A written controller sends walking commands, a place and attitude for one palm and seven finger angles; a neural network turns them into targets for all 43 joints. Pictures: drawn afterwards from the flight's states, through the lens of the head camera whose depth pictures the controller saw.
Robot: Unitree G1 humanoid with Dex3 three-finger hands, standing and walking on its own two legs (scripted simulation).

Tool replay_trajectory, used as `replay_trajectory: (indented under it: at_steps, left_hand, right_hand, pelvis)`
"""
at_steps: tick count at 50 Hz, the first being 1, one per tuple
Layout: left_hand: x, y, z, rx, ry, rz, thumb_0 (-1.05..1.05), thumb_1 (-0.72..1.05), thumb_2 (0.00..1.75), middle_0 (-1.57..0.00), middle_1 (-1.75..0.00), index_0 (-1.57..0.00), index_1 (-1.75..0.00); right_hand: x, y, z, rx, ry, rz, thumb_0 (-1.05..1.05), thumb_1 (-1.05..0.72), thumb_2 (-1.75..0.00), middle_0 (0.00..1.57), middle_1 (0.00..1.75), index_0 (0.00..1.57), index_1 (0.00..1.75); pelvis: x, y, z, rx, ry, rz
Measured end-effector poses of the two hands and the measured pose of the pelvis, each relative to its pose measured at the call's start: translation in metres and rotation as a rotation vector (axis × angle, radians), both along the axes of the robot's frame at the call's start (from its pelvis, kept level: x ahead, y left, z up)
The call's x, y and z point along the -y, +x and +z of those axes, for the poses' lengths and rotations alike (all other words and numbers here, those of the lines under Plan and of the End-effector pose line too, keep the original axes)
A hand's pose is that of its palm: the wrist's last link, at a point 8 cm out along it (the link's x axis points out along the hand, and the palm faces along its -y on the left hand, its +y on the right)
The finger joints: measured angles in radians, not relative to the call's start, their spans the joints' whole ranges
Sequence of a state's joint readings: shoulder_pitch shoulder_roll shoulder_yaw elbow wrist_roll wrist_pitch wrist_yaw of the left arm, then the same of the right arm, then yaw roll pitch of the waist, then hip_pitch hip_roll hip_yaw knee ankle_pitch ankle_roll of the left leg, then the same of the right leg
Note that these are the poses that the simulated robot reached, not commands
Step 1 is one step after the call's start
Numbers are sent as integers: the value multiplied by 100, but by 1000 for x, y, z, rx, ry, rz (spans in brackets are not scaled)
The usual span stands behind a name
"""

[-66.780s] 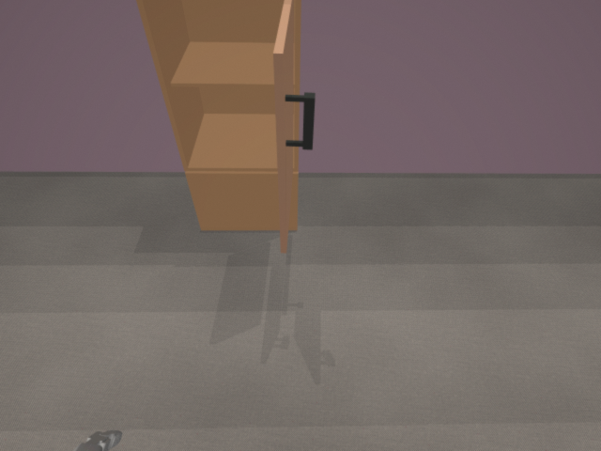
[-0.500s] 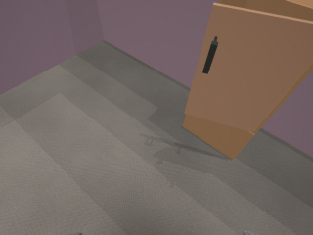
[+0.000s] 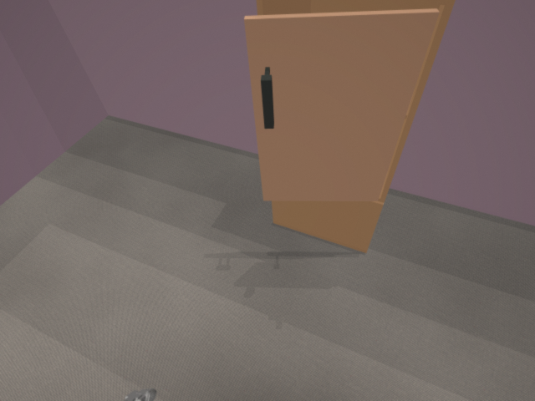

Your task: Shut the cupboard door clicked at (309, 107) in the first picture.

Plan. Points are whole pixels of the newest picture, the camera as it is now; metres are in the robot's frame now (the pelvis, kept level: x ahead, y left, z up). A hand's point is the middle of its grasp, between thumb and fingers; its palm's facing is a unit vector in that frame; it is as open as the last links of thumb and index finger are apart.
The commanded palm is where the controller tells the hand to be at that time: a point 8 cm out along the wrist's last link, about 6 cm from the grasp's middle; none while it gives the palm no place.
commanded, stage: take the last steps up to it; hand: left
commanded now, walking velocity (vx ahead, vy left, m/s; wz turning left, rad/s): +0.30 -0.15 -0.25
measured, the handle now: (268, 98) +0.75 +0.02 +0.03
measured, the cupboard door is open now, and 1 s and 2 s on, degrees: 21 21 21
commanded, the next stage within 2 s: come to a stop and stand still in 0.80 s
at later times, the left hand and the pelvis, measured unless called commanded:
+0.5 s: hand out of the picture +0.15 +0.19 -0.17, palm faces -0.08 -0.99 -0.13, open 7.4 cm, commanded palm none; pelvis +0.10 +0.00 +0.02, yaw -6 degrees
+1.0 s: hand (264, 288) +0.35 +0.03 -0.15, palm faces -0.11 -0.97 -0.23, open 7.2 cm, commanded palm none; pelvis +0.25 -0.14 +0.01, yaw -6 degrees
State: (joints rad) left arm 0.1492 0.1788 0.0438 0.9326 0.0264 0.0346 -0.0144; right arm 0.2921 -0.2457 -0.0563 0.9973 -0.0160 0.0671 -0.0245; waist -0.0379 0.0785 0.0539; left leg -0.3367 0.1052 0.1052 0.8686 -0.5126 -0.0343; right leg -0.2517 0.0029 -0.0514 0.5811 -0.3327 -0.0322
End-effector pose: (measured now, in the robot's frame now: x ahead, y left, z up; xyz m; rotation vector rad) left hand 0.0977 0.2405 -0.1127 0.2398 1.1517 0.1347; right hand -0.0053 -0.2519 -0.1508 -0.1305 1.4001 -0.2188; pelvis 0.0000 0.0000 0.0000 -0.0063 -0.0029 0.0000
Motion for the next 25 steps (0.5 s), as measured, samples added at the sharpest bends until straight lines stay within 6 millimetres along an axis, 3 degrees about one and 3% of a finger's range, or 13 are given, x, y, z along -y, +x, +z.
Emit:
replay_trajectory:
  at_steps: [7,17,20,25]
  left_hand:
    - [19,-17,0,-56,-37,24,1,91,90,-21,-30,-20,-30]
    - [2,-26,-40,-197,-110,62,1,91,90,-21,-30,-20,-30]
    - [-1,-10,-41,-248,-116,14,1,91,90,-20,-30,-20,-30]
    - [3,48,-27,-197,-117,-29,1,91,90,-20,-30,-20,-30]
  right_hand:
    - [11,21,21,45,-6,3,0,-91,-90,20,29,20,30]
    - [3,97,37,183,-103,42,0,-90,-90,20,29,20,30]
    - [-2,101,44,201,-117,12,0,-90,-90,20,29,20,30]
    - [-7,85,51,102,-104,-36,0,-90,-90,20,29,20,30]
  pelvis:
    - [10,13,14,-10,8,-13]
    - [-3,56,0,-15,-22,-51]
    - [-4,72,4,-8,-16,-85]
    - [3,99,16,-8,-30,-102]
